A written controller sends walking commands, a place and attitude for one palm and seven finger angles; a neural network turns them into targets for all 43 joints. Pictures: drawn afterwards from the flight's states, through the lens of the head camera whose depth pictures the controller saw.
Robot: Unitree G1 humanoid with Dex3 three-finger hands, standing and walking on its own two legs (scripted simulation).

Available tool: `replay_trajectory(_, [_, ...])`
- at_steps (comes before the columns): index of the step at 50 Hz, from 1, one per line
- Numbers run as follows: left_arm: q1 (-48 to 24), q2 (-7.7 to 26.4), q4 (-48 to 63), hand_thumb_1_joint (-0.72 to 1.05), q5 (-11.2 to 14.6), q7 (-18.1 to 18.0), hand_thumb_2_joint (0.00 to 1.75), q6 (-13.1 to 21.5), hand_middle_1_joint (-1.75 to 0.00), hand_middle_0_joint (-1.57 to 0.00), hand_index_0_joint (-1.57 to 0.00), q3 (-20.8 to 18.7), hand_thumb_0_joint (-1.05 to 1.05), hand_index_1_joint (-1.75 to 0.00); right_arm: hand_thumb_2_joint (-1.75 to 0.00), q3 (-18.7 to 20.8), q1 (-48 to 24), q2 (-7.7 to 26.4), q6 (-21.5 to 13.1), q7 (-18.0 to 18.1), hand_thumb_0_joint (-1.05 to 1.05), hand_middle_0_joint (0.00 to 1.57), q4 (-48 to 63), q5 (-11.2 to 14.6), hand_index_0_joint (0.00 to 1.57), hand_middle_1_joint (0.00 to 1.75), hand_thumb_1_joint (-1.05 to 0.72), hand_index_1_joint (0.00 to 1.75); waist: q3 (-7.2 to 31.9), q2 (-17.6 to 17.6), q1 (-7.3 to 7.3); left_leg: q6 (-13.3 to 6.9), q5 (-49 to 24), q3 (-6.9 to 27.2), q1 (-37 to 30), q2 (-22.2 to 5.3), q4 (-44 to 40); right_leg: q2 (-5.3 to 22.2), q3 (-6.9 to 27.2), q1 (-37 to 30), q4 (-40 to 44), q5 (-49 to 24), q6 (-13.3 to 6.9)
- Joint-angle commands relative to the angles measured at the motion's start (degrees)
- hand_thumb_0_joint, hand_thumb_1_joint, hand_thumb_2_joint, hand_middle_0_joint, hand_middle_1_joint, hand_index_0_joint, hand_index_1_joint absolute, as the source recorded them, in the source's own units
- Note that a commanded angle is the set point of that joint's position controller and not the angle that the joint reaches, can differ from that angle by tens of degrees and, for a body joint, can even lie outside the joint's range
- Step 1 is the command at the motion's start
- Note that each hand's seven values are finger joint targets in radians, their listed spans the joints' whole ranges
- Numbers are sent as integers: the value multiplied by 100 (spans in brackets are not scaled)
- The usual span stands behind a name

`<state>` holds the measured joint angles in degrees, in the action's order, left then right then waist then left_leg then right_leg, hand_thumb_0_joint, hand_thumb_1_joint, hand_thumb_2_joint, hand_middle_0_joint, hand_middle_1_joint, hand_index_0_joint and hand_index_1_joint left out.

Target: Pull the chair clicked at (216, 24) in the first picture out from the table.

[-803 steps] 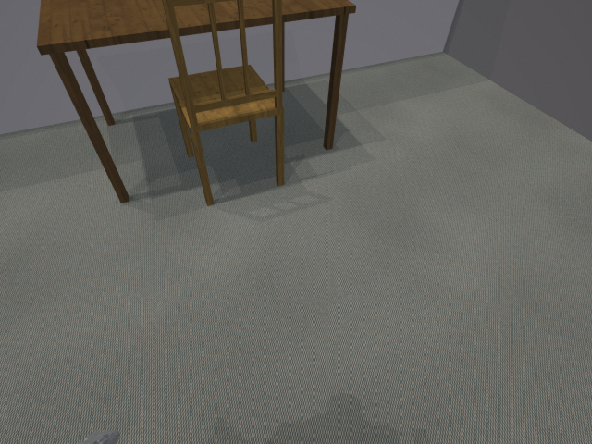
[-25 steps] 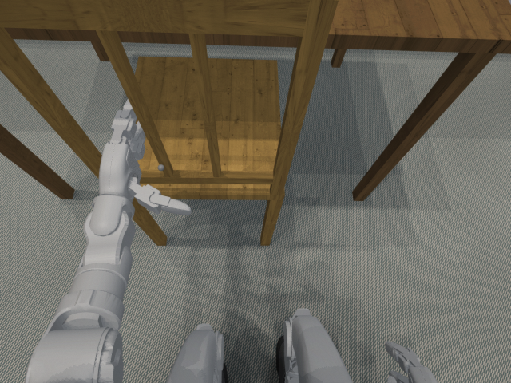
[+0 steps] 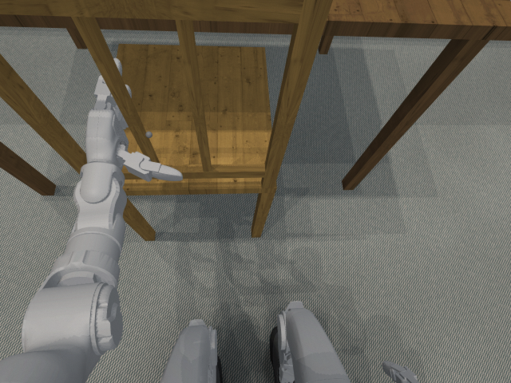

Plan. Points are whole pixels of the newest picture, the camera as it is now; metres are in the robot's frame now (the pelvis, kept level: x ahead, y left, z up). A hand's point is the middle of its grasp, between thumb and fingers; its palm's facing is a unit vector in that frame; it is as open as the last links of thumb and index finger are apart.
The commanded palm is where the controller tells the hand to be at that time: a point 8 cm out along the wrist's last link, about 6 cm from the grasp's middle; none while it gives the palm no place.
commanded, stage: push the fingers through the gap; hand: left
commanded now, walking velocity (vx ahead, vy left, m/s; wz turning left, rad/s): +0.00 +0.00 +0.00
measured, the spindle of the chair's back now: (131, 116) +0.50 +0.16 +0.04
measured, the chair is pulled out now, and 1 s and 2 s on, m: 0.00 0.00 0.03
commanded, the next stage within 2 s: hook a spindle and tug to test in 0.38 s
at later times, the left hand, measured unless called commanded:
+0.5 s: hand (151, 138) +0.48 +0.13 +0.02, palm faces -0.02 -1.00 -0.04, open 16.9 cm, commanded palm +0.45 +0.18 +0.03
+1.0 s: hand (153, 136) +0.48 +0.13 +0.03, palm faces +0.00 -1.00 -0.04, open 12.8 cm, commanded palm +0.44 +0.17 +0.03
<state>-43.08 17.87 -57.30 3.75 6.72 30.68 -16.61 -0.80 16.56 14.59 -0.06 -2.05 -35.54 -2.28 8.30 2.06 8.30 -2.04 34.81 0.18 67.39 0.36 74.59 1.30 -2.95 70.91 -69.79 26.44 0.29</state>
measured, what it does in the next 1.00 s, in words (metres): stands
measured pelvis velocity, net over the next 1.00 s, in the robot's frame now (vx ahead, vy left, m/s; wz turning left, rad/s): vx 0.00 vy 0.00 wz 0.00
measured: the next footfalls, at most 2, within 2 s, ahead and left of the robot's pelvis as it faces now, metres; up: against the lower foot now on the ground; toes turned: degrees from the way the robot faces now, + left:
none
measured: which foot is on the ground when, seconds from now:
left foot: down 0.00-1.00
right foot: down 0.00-1.00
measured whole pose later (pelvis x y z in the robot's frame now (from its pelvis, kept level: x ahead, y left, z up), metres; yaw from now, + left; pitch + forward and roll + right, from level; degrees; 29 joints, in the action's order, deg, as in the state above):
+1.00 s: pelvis +0.00 +0.00 +0.00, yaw +0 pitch +27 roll -2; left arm -41.8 16.4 -56.8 3.6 4.3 31.0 -15.7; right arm -0.8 16.5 14.1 2.3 -2.8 -35.0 -2.4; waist 8.6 2.1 8.1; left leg -1.8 34.6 0.3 66.4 0.3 73.8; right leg 1.1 -3.0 70.0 -69.2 26.3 0.0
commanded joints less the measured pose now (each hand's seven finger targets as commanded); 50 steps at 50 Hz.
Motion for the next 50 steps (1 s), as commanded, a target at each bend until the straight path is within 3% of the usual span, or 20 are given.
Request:
replay_trajectory(1, [-2118, 942, 837, -50, 13, -18, 30, 329, -8, -6, -6, -158, 0, -8, -90, 353, 916, 956, -38, 45, 0, 20, 324, 8, 20, 30, -90, 30, 2967, 300, 168, 180, -2685, 295, -1589, -25, -934, -221, 77, -2009, 575, -1676, -197])
replay_trajectory(3, [-2097, 982, 1008, -50, 13, -29, 30, 353, -8, -6, -6, -181, 0, -8, -90, 351, 910, 952, 7, 31, 0, 20, 400, 11, 20, 30, -90, 30, 3199, 510, 109, 206, -2844, 295, -1733, -26, -935, -217, 77, -2030, 535, -1756, -205])
replay_trajectory(4, [-2068, 812, 1048, -50, 31, -22, 30, 344, -8, -6, -6, -69, 0, -8, -90, 350, 901, 921, 22, 9, 0, 20, 408, 5, 20, 30, -90, 30, 3255, 510, 122, 204, -2917, 286, -1798, -21, -928, -223, 79, -2065, 563, -1822, -199])
replay_trajectory(7, [-1984, 948, 1033, -50, 21, -80, 30, 361, -8, -6, -6, -174, 0, -8, -90, 340, 922, 932, 80, 7, 0, 20, 439, 9, 20, 30, -90, 30, 3083, 377, 132, 196, -2846, 291, -1685, -40, -952, -239, 79, -2064, 563, -1795, -194])
replay_trajectory(14, [-1777, 986, 1414, -50, 14, -128, 30, 438, -8, -6, -6, -203, 0, -8, -90, 358, 908, 900, 122, -16, 0, 20, 484, 8, 20, 30, -90, 30, 3271, 316, 69, 174, -2882, 227, -1693, -22, -978, -240, 132, -2427, 623, -2017, -182])
replay_trajectory(16, [-1653, 949, 1398, -50, 40, -111, 30, 410, -8, -6, -6, -191, 0, -8, -90, 348, 896, 882, 123, -21, 0, 20, 487, 18, 20, 30, -90, 30, 3178, 261, 62, 150, -2820, 184, -1598, -12, -1004, -244, 151, -2540, 672, -2063, -187])
replay_trajectory(20, [-1929, 756, 1077, -50, 18, -76, 30, 372, -8, -6, -6, 8, 0, -8, -90, 339, 860, 891, 120, 9, 0, 20, 407, 42, 20, 30, -90, 30, 2670, 118, 228, 124, -2290, 202, -1379, -14, -1022, -241, 126, -2187, 735, -1584, -169])
replay_trajectory(21, [-2012, 848, 1030, -50, 4, -80, 30, 400, -8, -6, -6, -63, 0, -8, -90, 336, 863, 905, 112, 20, 0, 20, 400, 29, 20, 30, -90, 30, 2606, 231, 199, 122, -2239, 192, -1363, 0, -1027, -233, 139, -2142, 743, -1521, -180])
replay_trajectory(22, [-2240, 679, 1098, -50, 8, -74, 30, 444, -8, -6, -6, 119, 0, -8, -90, 329, 859, 891, 96, 22, 0, 20, 393, 29, 20, 30, -90, 30, 2600, 353, 279, 133, -2251, 235, -1511, -10, -1034, -240, 112, -1956, 718, -1453, -188])
replay_trajectory(24, [-2328, 820, 1226, -50, 12, -90, 30, 534, -8, -6, -6, -6, 0, -8, -90, 345, 867, 905, 73, 27, 0, 20, 371, -1, 20, 30, -90, 30, 2915, 540, 215, 179, -2538, 274, -1794, -18, -993, -231, 93, -1939, 659, -1568, -196])
replay_trajectory(27, [-2144, 952, 1175, -50, 29, -83, 30, 576, -24, -11, -11, -118, 0, -24, -90, 348, 879, 914, 64, 30, 0, 20, 383, -11, 20, 30, -90, 30, 3162, 489, 160, 203, -2824, 286, -1835, -21, -922, -239, 101, -2067, 571, -1803, -202])
replay_trajectory(29, [-2012, 820, 1217, -50, 31, -77, 30, 557, -35, -15, -15, -65, 0, -35, -90, 357, 858, 884, 77, 4, 0, 20, 384, -18, 20, 30, -90, 30, 3278, 582, 115, 224, -3038, 270, -1918, -22, -901, -220, 86, -2112, 554, -1952, -199])
replay_trajectory(33, [-1750, 874, 1104, -50, 37, -81, 30, 391, -57, -22, -22, -125, 0, -57, -90, 341, 814, 892, 139, -12, 0, 20, 472, 25, 20, 30, -90, 30, 3056, 283, 85, 152, -2718, 184, -1528, -1, -961, -223, 126, -2359, 630, -1935, -187])
replay_trajectory(35, [-1833, 811, 1063, -50, 40, -74, 30, 349, -68, -25, -25, -65, 0, -68, -90, 338, 790, 879, 153, 0, 0, 20, 472, 39, 20, 30, -90, 30, 2927, 197, 137, 127, -2533, 176, -1414, 8, -980, -228, 138, -2358, 671, -1842, -182])
replay_trajectory(37, [-2185, 798, 1262, -50, 46, -96, 30, 412, -79, -29, -29, -7, 0, -79, -90, 333, 795, 882, 134, 26, 0, 20, 465, 34, 20, 30, -90, 30, 2893, 247, 204, 127, -2432, 212, -1475, 3, -987, -225, 135, -2236, 660, -1707, -177])
replay_trajectory(39, [-2121, 712, 1488, -50, 76, -122, 30, 497, -90, -32, -32, 34, 0, -90, -90, 356, 766, 872, 90, 16, 0, 20, 482, 22, 20, 30, -90, 30, 3194, 474, 144, 173, -2618, 230, -1791, -2, -984, -227, 125, -2214, 663, -1757, -182])
replay_trajectory(41, [-2113, 804, 1603, -39, 86, -149, 35, 559, -101, -36, -36, -39, 0, -101, -90, 363, 794, 877, 70, 25, 0, 20, 436, -2, 20, 30, -90, 30, 3368, 451, 128, 190, -2844, 242, -1862, -12, -937, -223, 129, -2304, 624, -1944, -182])
replay_trajectory(45, [-1860, 472, 1085, -16, 31, -180, 44, 434, -123, -43, -43, 188, 0, -123, -90, 356, 790, 867, 90, -6, 0, 20, 354, 16, 20, 30, -90, 30, 2853, 304, 207, 188, -2591, 236, -1657, -27, -972, -224, 68, -1998, 664, -1667, -179])
replay_trajectory(46, [-1949, 654, 1022, -11, -1, -202, 47, 410, -129, -45, -45, 61, 0, -129, -90, 350, 831, 895, 102, 0, 0, 20, 346, 1, 20, 30, -90, 30, 2771, 194, 209, 165, -2450, 235, -1521, -22, -989, -226, 81, -2057, 673, -1605, -177])
replay_trajectory(50, [-1926, 476, 1410, 12, -49, -196, 56, 498, -145, -50, -50, 249, 0, -145, -90, 375, 794, 866, 98, -30, 0, 20, 443, 2, 20, 30, -90, 30, 3146, 557, 99, 232, -2771, 265, -1962, -21, -1029, -225, 60, -2042, 637, -1696, -218])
